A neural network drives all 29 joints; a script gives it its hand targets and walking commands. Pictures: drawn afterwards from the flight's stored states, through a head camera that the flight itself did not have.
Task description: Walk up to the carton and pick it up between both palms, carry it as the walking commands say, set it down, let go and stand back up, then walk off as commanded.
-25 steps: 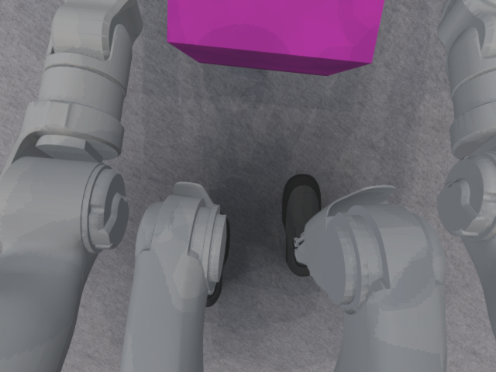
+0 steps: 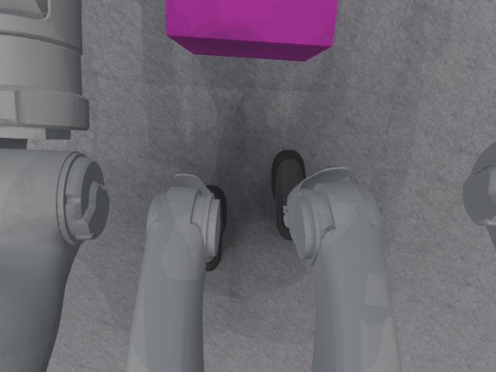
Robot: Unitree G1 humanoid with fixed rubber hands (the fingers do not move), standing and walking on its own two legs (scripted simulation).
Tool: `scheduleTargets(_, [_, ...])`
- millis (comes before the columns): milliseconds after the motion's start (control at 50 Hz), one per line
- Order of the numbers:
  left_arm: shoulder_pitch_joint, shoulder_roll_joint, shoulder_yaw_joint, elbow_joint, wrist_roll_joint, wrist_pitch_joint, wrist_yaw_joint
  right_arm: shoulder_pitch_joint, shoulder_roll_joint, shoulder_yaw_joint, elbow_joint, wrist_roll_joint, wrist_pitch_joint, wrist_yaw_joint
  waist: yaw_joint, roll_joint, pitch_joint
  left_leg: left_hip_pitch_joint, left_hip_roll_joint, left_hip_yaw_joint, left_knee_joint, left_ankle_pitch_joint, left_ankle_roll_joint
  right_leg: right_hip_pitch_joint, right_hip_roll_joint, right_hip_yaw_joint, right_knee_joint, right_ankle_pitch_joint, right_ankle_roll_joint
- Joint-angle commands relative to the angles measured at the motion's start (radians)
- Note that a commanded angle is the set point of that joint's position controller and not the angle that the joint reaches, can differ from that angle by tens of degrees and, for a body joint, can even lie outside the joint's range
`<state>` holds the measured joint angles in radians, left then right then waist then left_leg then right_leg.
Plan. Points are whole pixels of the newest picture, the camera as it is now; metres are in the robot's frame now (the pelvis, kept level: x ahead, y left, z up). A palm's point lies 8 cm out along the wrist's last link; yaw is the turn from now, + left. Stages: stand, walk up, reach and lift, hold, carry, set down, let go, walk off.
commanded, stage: set down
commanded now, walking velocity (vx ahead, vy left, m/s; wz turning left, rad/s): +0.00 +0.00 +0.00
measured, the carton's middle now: out of the picture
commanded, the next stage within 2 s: let go in 0.66 s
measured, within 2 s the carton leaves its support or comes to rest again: neither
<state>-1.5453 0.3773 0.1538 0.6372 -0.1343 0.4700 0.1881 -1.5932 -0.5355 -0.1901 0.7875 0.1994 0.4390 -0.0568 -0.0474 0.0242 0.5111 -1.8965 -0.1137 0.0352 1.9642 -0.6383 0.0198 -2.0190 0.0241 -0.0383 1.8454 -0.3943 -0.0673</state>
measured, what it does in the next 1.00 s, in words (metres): rises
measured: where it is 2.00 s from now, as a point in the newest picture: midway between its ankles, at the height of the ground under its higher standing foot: (248, 226)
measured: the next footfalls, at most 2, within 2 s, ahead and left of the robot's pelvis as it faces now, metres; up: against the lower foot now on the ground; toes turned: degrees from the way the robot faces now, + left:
none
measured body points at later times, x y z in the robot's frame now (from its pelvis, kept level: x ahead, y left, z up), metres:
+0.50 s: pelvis +0.01 +0.01 +0.13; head +0.39 -0.02 +0.35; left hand +0.63 +0.14 +0.03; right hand +0.60 -0.25 +0.02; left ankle +0.09 +0.10 -0.42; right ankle +0.16 -0.09 -0.42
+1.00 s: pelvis +0.04 +0.00 +0.22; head +0.40 -0.04 +0.47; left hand +0.56 +0.18 +0.07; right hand +0.53 -0.29 +0.05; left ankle +0.09 +0.10 -0.42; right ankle +0.16 -0.09 -0.42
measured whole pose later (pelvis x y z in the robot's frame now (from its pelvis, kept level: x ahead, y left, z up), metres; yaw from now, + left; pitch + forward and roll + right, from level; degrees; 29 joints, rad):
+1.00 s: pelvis +0.04 +0.00 +0.22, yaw -1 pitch +27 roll +2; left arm -1.07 0.39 0.14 0.44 -0.13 0.44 0.10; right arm -1.06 -0.54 -0.17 0.53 0.11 0.40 0.03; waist -0.02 0.02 0.52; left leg -1.16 -0.11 -0.02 1.10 -0.40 0.02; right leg -1.27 0.04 0.02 1.04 -0.23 -0.04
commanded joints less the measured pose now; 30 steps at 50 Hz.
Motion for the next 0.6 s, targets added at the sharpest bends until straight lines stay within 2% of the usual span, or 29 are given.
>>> scheduleTargets(0, [-0.357, 0.243, 0.028, -0.182, -0.069, -0.021, -0.05, -0.315, -0.229, -0.035, -0.231, 0.006, -0.026, 0.026, 0.002, -0.088, -2.208, 0.432, 0.015, -0.002, -0.355, 0.25, 0.001, 1.444, 0.014, 0.148, -0.185, 0.378, 0.022])
scheduleTargets(20, [-0.373, 0.256, 0.026, -0.3, -0.082, -0.015, -0.041, -0.321, -0.269, -0.053, -0.359, 0.013, -0.023, 0.018, -0.012, -0.08, -2.386, 0.528, 0.009, -0.001, -0.355, 0.341, -0.007, 1.547, 0.021, 0.143, -0.181, 0.498, 0.024])
scheduleTargets(40, [-0.342, 0.289, 0.048, -0.347, -0.08, -0.005, -0.034, -0.29, -0.283, -0.039, -0.398, 0.03, -0.007, 0.011, 0.013, -0.084, -2.45, 0.543, 0.01, 0.008, -0.359, 0.369, -0.008, 1.637, 0.021, 0.16, -0.189, 0.561, 0.022])
scheduleTargets(60, [-0.321, 0.295, 0.044, -0.362, -0.094, 0.01, -0.031, -0.283, -0.314, -0.056, -0.457, 0.023, 0.005, 0.004, -0.013, -0.116, -2.473, 0.531, 0.009, 0.003, -0.374, 0.364, -0.003, 1.686, 0.028, 0.157, -0.199, 0.579, 0.025])
scheduleTargets(80, [-0.355, 0.304, 0.048, -0.518, -0.107, 0.017, -0.027, -0.263, -0.325, -0.064, -0.572, 0.039, 0.018, -0.002, -0.032, -0.095, -2.62, 0.609, 0.006, 0.015, -0.383, 0.425, -0.01, 1.805, 0.029, 0.164, -0.216, 0.68, 0.027])
scheduleTargets(100, [-0.322, 0.317, 0.064, -0.499, -0.101, 0.032, -0.025, -0.234, -0.345, -0.079, -0.56, 0.03, 0.035, -0.007, -0.031, -0.096, -2.605, 0.587, 0.004, 0.019, -0.399, 0.426, -0.01, 1.815, 0.033, 0.156, -0.224, 0.699, 0.03])
scheduleTargets(120, [-0.306, 0.303, 0.055, -0.497, -0.102, 0.046, -0.025, -0.186, -0.356, -0.085, -0.55, 0.03, 0.051, -0.007, -0.049, -0.08, -2.595, 0.616, 0.011, 0.021, -0.424, 0.431, -0.017, 1.812, 0.031, 0.154, -0.248, 0.697, 0.031])
scheduleTargets(140, [-0.265, 0.292, 0.077, -0.422, -0.086, 0.058, -0.027, -0.164, -0.326, -0.064, -0.488, 0.027, 0.065, -0.001, -0.018, -0.085, -2.476, 0.575, 0.012, 0.028, -0.447, 0.41, -0.015, 1.753, 0.034, 0.149, -0.274, 0.649, 0.032])
scheduleTargets(160, [-0.233, 0.28, 0.064, -0.342, -0.067, 0.069, -0.033, -0.142, -0.32, -0.051, -0.406, 0.021, 0.078, 0.008, -0.015, -0.072, -2.395, 0.576, 0.015, 0.022, -0.478, 0.388, -0.016, 1.691, 0.031, 0.149, -0.298, 0.61, 0.031])
scheduleTargets(180, [-0.174, 0.241, 0.049, -0.266, -0.062, 0.08, -0.039, -0.127, -0.274, -0.031, -0.375, 0.023, 0.085, 0.019, 0.01, -0.077, -2.339, 0.603, 0.022, 0.012, -0.525, 0.399, -0.015, 1.618, 0.028, 0.133, -0.328, 0.564, 0.035])
scheduleTargets(200, [-0.148, 0.247, 0.057, -0.189, -0.055, 0.085, -0.047, -0.115, -0.277, -0.03, -0.323, 0.012, 0.088, 0.026, 0.016, -0.102, -2.263, 0.574, 0.022, 0.004, -0.546, 0.361, -0.015, 1.6, 0.023, 0.141, -0.362, 0.509, 0.033])
scheduleTargets(220, [-0.119, 0.233, 0.065, -0.159, -0.045, 0.083, -0.054, -0.121, -0.253, -0.007, -0.306, 0.006, 0.087, 0.032, 0.044, -0.104, -2.232, 0.56, 0.028, 0.004, -0.564, 0.36, -0.014, 1.587, 0.015, 0.148, -0.376, 0.49, 0.034])
scheduleTargets(240, [-0.142, 0.227, 0.054, -0.115, -0.045, 0.074, -0.058, -0.126, -0.249, -0.025, -0.253, -0.008, 0.075, 0.041, 0.024, -0.095, -2.169, 0.56, 0.029, -0.001, -0.592, 0.346, -0.014, 1.545, 0.015, 0.136, -0.406, 0.456, 0.03])
scheduleTargets(260, [-0.153, 0.22, 0.06, -0.172, -0.047, 0.061, -0.06, -0.129, -0.24, -0.022, -0.302, -0.009, 0.067, 0.041, 0.021, -0.108, -2.245, 0.596, 0.023, 0.004, -0.609, 0.39, -0.017, 1.615, 0.016, 0.138, -0.424, 0.5, 0.035])
scheduleTargets(300, [-0.127, 0.226, 0.082, -0.107, -0.028, 0.048, -0.068, -0.119, -0.218, -0.019, -0.259, 0.0, 0.055, 0.05, 0.059, -0.108, -2.202, 0.586, 0.026, -0.001, -0.648, 0.393, -0.016, 1.65, 0.01, 0.158, -0.458, 0.529, 0.042])
scheduleTargets(320, [-0.14, 0.224, 0.094, -0.133, -0.029, 0.039, -0.063, -0.125, -0.231, -0.035, -0.25, -0.026, 0.047, 0.051, 0.047, -0.118, -2.218, 0.621, 0.022, -0.005, -0.679, 0.408, -0.019, 1.674, 0.019, 0.142, -0.474, 0.548, 0.038])
scheduleTargets(340, [-0.157, 0.237, 0.101, -0.123, -0.022, 0.038, -0.065, -0.164, -0.246, -0.037, -0.261, -0.024, 0.042, 0.052, 0.055, -0.114, -2.22, 0.638, 0.023, 0.005, -0.695, 0.373, -0.017, 1.672, 0.02, 0.137, -0.504, 0.506, 0.039])
scheduleTargets(360, [-0.174, 0.231, 0.084, -0.161, -0.027, 0.038, -0.06, -0.16, -0.247, -0.049, -0.28, -0.021, 0.041, 0.051, 0.049, -0.098, -2.276, 0.701, 0.025, -0.007, -0.717, 0.391, -0.023, 1.706, 0.02, 0.133, -0.515, 0.517, 0.04])
scheduleTargets(380, [-0.195, 0.224, 0.063, -0.187, -0.04, 0.041, -0.056, -0.169, -0.276, -0.076, -0.292, -0.025, 0.037, 0.052, 0.017, -0.081, -2.316, 0.788, 0.023, -0.017, -0.742, 0.423, -0.029, 1.677, 0.027, 0.106, -0.527, 0.527, 0.04])
scheduleTargets(400, [-0.24, 0.238, 0.08, -0.233, -0.033, 0.043, -0.053, -0.198, -0.294, -0.08, -0.297, -0.03, 0.039, 0.053, 0.024, -0.055, -2.341, 0.83, 0.022, -0.008, -0.75, 0.429, -0.035, 1.678, 0.028, 0.103, -0.54, 0.522, 0.042])
scheduleTargets(440, [-0.243, 0.233, 0.06, -0.23, -0.059, 0.058, -0.048, -0.241, -0.304, -0.058, -0.357, -0.011, 0.05, 0.045, 0.026, -0.081, -2.405, 0.88, 0.029, -0.016, -0.784, 0.413, -0.034, 1.76, 0.024, 0.119, -0.578, 0.517, 0.042])
scheduleTargets(460, [-0.249, 0.246, 0.07, -0.226, -0.055, 0.064, -0.046, -0.235, -0.297, -0.063, -0.334, -0.024, 0.057, 0.043, 0.031, -0.086, -2.383, 0.891, 0.029, -0.019, -0.811, 0.407, -0.032, 1.75, 0.021, 0.106, -0.6, 0.493, 0.042])
scheduleTargets(480, [-0.259, 0.245, 0.063, -0.232, -0.06, 0.074, -0.048, -0.234, -0.303, -0.063, -0.318, -0.021, 0.065, 0.044, 0.017, -0.089, -2.364, 0.897, 0.037, -0.02, -0.836, 0.382, -0.034, 1.755, 0.019, 0.113, -0.635, 0.458, 0.042])
scheduleTargets(500, [-0.282, 0.243, 0.068, -0.264, -0.058, 0.074, -0.049, -0.243, -0.3, -0.066, -0.309, -0.022, 0.069, 0.043, 0.022, -0.064, -2.352, 0.923, 0.043, -0.024, -0.87, 0.392, -0.037, 1.754, 0.017, 0.12, -0.662, 0.454, 0.039])
scheduleTargets(520, [-0.267, 0.233, 0.05, -0.217, -0.061, 0.083, -0.051, -0.237, -0.322, -0.085, -0.276, -0.039, 0.072, 0.042, -0.005, -0.045, -2.329, 0.936, 0.044, -0.025, -0.888, 0.353, -0.04, 1.756, 0.017, 0.114, -0.683, 0.422, 0.033])
scheduleTargets(540, [-0.289, 0.234, 0.051, -0.209, -0.067, 0.089, -0.051, -0.255, -0.312, -0.082, -0.268, -0.039, 0.076, 0.044, 0.002, -0.057, -2.299, 0.964, 0.046, -0.032, -0.913, 0.357, -0.038, 1.727, 0.016, 0.108, -0.706, 0.399, 0.036])
scheduleTargets(560, [-0.255, 0.224, 0.065, -0.127, -0.05, 0.09, -0.056, -0.251, -0.322, -0.096, -0.205, -0.064, 0.074, 0.049, -0.002, -0.066, -2.197, 0.95, 0.048, -0.032, -0.939, 0.327, -0.04, 1.679, 0.016, 0.095, -0.728, 0.353, 0.034])
scheduleTargets(580, [-0.255, 0.194, 0.061, -0.079, -0.039, 0.078, -0.064, -0.249, -0.284, -0.093, -0.146, -0.07, 0.064, 0.055, 0.003, -0.051, -2.097, 0.934, 0.054, -0.044, -0.964, 0.306, -0.04, 1.622, 0.008, 0.1, -0.754, 0.319, 0.031])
